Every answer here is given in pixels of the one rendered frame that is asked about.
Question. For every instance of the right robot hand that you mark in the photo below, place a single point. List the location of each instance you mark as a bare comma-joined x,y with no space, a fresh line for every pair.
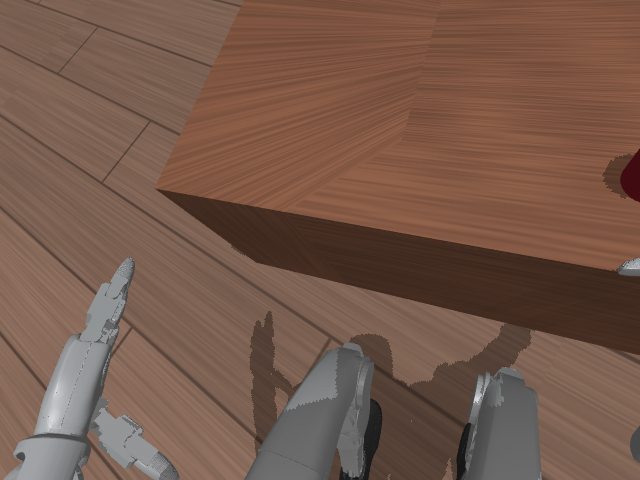
630,268

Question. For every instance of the left robot arm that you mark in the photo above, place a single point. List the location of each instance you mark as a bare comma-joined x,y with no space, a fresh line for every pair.
50,457

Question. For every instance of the left robot hand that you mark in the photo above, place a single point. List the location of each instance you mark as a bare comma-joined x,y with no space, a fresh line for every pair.
72,403

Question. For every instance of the can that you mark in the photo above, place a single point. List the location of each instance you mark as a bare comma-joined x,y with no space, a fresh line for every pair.
630,178

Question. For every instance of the left robot foot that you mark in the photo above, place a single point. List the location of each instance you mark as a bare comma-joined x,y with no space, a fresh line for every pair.
371,441

